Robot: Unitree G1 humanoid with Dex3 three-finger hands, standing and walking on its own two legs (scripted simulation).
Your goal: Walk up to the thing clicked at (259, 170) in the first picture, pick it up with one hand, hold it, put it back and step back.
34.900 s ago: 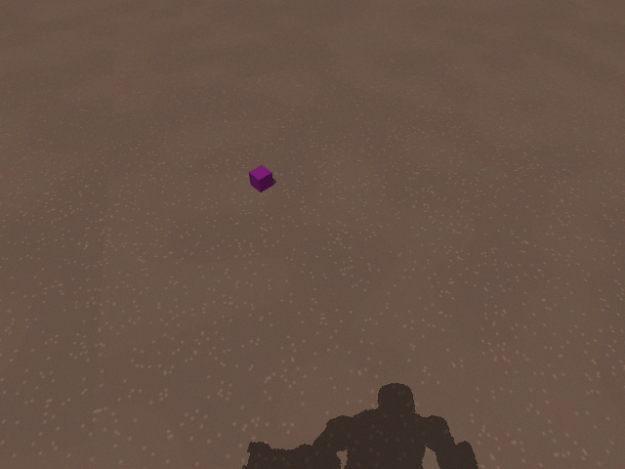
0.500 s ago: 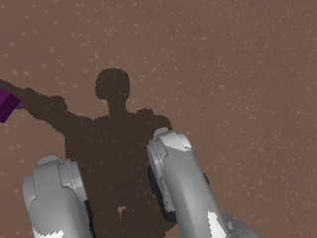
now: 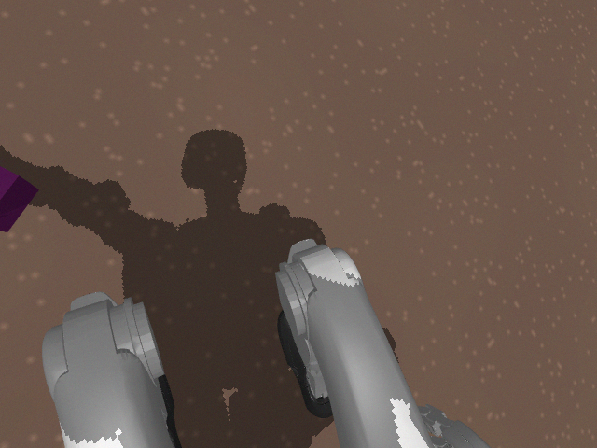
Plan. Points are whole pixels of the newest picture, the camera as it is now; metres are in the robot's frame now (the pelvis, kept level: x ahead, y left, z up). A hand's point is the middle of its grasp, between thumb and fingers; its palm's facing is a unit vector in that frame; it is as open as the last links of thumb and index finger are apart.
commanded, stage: rise first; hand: left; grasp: from above
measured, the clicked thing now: out of the picture +0.49 +0.34 -0.29
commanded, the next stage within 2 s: none
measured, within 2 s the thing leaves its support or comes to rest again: neither
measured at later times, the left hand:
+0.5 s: hand out of the picture +0.46 +0.37 -0.16, palm faces -0.20 -0.33 -0.92, open 13.9 cm
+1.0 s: hand out of the picture +0.46 +0.37 -0.16, palm faces -0.20 -0.32 -0.93, open 13.8 cm
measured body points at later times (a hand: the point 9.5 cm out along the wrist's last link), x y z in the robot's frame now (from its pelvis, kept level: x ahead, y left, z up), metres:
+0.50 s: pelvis +0.00 +0.00 +0.00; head +0.26 +0.08 +0.36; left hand +0.47 +0.38 -0.11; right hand +0.03 -0.26 -0.08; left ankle +0.07 +0.14 -0.29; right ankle +0.11 -0.13 -0.29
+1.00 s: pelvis +0.00 +0.00 +0.00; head +0.26 +0.08 +0.36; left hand +0.47 +0.38 -0.11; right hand +0.03 -0.26 -0.08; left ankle +0.07 +0.14 -0.29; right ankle +0.11 -0.13 -0.29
